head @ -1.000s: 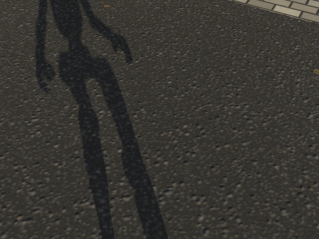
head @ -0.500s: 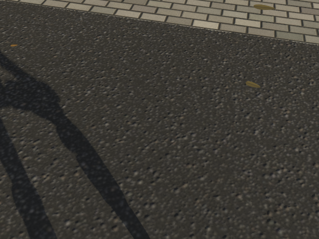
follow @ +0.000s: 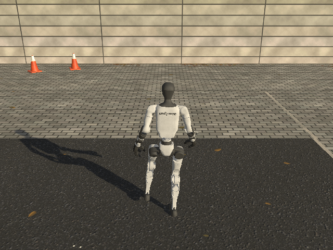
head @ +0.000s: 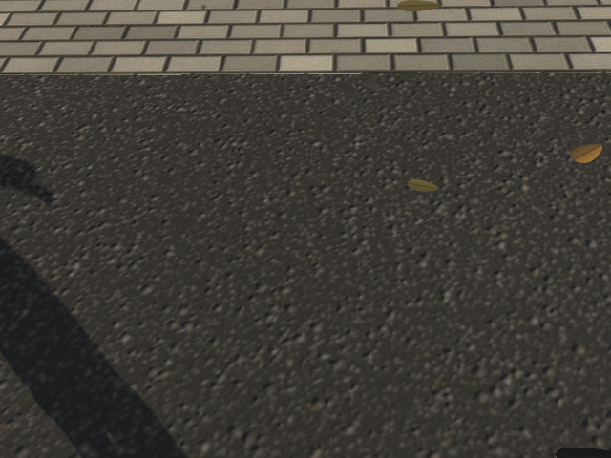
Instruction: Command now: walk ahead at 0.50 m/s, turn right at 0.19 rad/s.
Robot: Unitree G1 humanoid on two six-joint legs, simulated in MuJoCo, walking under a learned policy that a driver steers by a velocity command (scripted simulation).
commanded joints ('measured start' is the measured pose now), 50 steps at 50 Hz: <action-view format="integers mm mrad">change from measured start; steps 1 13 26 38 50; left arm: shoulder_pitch -2 152 -180 -238 -82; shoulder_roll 154 50 73 117 127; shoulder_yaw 35 -9 1 18 17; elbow -45 -11 -70 -106 2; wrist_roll -1 13 13 1 7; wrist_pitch -20 -19 -27 -62 -62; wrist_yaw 9 11 7 -43 -22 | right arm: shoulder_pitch -58 338 225 303 193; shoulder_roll -29 -247 -119 -168 -58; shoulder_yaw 5 -62 -16 -31 -1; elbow -50 9 25 105 29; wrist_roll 13 13 19 27 15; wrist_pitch -11 -12 0 49 31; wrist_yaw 14 45 11 -14 -2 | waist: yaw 22 -90 -79 -33 -66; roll -119 292 19 63 -103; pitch -34 -373 -30 -78 -34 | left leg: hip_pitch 135 1017 556 777 49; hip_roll -39 242 35 92 25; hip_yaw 61 -613 -64 -51 15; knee -166 -426 -648 -378 221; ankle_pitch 214 -126 267 660 -162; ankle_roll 3 417 271 214 38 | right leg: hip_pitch -66 -428 -521 -258 -29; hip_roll -217 -21 -224 -92 -324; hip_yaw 88 -46 -49 -131 112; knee -117 910 483 136 -186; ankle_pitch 201 -308 188 132 240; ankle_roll -129 65 128 11 -171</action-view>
